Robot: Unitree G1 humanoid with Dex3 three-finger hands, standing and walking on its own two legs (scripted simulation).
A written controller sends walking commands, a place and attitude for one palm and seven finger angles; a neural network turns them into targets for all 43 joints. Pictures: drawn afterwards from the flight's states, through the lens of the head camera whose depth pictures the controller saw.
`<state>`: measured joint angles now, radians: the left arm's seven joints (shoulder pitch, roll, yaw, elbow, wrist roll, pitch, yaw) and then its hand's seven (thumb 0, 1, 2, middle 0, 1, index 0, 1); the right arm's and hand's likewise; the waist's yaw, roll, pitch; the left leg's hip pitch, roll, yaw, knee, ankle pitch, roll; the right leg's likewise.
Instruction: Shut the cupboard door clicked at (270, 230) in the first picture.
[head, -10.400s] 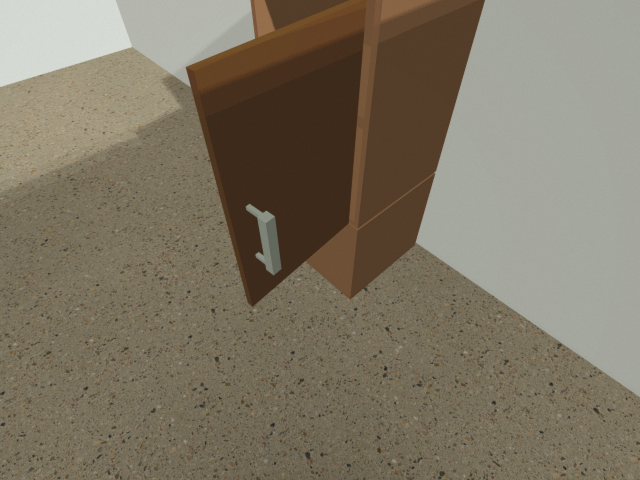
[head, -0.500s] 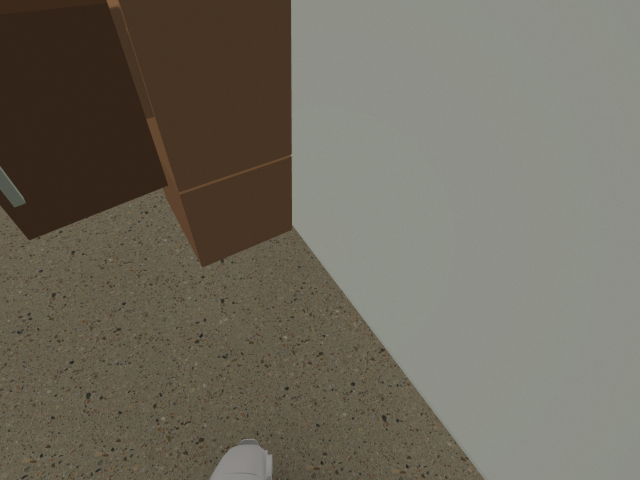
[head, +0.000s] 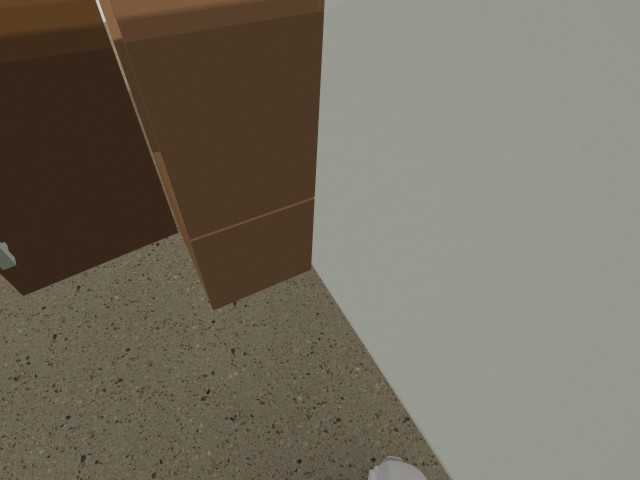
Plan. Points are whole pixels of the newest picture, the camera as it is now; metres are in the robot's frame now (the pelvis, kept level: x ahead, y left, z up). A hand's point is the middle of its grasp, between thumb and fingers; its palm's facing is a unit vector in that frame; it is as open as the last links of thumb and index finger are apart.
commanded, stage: turn to face it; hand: left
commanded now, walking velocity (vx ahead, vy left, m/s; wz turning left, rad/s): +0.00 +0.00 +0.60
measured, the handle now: out of the picture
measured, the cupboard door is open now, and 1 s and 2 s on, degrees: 95 95 95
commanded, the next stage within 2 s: take the last steps up to it in 1.08 s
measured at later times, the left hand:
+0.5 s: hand out of the picture +0.08 +0.21 -0.21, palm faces +0.33 -0.92 -0.19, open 7.3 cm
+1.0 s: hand out of the picture +0.09 +0.19 -0.16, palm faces +0.46 -0.84 -0.29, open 7.3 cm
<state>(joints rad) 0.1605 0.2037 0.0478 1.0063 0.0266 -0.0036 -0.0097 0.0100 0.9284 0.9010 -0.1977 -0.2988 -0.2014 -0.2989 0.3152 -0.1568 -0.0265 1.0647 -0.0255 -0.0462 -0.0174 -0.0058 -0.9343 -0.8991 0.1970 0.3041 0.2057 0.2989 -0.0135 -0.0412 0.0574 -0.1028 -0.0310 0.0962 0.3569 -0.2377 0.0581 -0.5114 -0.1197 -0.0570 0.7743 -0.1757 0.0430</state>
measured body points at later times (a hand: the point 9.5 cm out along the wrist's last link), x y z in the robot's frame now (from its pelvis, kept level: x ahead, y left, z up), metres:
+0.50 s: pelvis +0.07 +0.00 -0.03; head +0.09 +0.05 +0.42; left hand +0.06 +0.26 -0.19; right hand +0.25 -0.23 -0.14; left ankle +0.08 +0.10 -0.75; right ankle +0.10 -0.13 -0.73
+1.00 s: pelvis +0.10 -0.04 -0.01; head +0.15 -0.03 +0.43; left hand +0.06 +0.23 -0.14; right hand +0.27 -0.23 -0.17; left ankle +0.07 +0.09 -0.73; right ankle +0.14 -0.14 -0.75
